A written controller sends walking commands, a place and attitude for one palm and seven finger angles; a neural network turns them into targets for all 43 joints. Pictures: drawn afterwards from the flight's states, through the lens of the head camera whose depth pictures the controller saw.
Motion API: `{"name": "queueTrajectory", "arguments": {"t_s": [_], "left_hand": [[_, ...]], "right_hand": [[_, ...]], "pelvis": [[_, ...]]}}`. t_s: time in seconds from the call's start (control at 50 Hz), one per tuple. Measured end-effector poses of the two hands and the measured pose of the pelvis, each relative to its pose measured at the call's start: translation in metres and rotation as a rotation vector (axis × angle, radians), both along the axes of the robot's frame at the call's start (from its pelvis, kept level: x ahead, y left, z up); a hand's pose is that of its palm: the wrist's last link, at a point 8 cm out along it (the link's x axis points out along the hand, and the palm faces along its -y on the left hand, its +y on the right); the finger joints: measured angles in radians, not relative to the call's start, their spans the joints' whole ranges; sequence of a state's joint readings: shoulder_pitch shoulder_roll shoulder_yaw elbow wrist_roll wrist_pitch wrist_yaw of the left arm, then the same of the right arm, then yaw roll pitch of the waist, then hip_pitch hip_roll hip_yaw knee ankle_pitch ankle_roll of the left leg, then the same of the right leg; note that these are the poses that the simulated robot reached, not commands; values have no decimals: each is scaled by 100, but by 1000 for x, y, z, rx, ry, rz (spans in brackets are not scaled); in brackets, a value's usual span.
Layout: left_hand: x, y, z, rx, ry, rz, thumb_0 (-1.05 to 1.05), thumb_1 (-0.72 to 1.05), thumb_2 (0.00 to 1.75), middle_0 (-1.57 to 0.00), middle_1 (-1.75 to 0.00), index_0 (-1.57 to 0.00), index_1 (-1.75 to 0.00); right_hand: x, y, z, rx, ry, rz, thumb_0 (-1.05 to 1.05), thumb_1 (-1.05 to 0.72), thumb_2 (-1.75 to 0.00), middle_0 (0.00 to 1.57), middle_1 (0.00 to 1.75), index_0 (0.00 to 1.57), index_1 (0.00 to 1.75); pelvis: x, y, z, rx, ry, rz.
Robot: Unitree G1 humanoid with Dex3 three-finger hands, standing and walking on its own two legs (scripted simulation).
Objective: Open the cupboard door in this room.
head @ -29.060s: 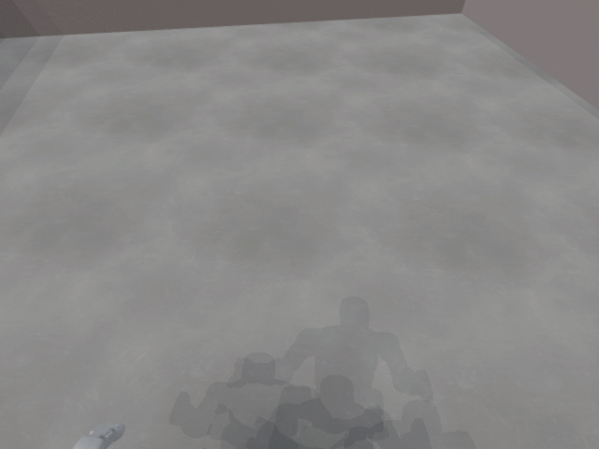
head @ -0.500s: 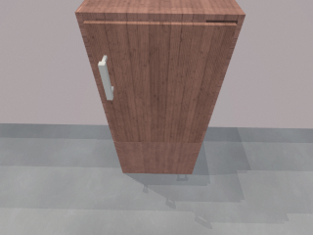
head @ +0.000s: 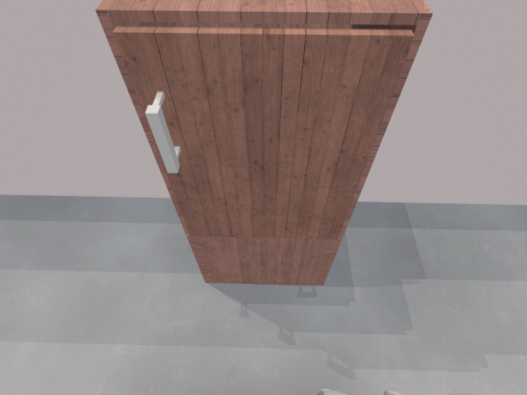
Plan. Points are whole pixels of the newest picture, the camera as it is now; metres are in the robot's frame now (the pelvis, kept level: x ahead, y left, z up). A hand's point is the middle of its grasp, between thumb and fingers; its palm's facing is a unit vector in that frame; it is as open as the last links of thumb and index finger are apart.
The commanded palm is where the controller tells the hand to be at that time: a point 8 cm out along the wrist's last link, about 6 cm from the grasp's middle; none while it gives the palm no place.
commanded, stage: come to a stop and stand still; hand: left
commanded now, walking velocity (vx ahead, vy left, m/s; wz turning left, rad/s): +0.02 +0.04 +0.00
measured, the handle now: (166, 134) +0.51 +0.22 +0.07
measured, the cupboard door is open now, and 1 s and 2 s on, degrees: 0 0 0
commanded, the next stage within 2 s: look again from close up in 0.80 s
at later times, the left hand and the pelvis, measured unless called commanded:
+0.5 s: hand out of the picture +0.00 +0.12 -0.18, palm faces +0.07 -0.98 -0.17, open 7.3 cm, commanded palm none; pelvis -0.03 -0.05 +0.00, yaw +1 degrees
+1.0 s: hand out of the picture -0.07 +0.10 -0.17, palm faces +0.05 -0.99 -0.16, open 7.4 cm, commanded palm none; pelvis -0.04 -0.04 +0.00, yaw +1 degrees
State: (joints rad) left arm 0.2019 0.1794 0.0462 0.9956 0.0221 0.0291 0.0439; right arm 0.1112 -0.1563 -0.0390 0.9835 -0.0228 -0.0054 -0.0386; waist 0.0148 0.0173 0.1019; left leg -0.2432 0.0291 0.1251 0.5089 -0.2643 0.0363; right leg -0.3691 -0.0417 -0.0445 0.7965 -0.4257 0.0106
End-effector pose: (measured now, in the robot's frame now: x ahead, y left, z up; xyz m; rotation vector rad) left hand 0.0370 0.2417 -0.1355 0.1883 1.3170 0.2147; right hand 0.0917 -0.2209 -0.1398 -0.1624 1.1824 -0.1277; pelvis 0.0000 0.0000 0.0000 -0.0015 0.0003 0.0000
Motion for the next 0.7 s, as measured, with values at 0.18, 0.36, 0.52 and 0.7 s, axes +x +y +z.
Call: {"name": "queueTrajectory", "arguments": {"t_s": [0.18,0.36,0.52,0.7], "left_hand": [[19,-38,9,37,-117,-57,0,91,90,-19,-30,-20,-30],[-12,-66,-4,-45,-83,-27,0,93,90,-20,-30,-21,-30],[-53,-69,-14,-93,-5,22,0,93,90,-20,-30,-21,-30],[-100,-79,-7,-108,91,45,0,91,90,-20,-30,-20,-30]], "right_hand": [[-38,-49,-22,34,78,-47,0,-92,-90,20,30,20,30],[-87,-58,-5,11,163,-55,0,-91,-90,20,30,20,30],[-125,-47,5,-5,205,-47,0,-92,-90,20,30,20,30],[-142,-28,-1,50,229,-32,0,-91,-90,20,30,20,30]], "pelvis": [[-8,-38,-10,23,-2,10],[-18,-54,-3,7,5,14],[-27,-53,2,-2,-21,12],[-34,-49,6,5,-25,13]]}}
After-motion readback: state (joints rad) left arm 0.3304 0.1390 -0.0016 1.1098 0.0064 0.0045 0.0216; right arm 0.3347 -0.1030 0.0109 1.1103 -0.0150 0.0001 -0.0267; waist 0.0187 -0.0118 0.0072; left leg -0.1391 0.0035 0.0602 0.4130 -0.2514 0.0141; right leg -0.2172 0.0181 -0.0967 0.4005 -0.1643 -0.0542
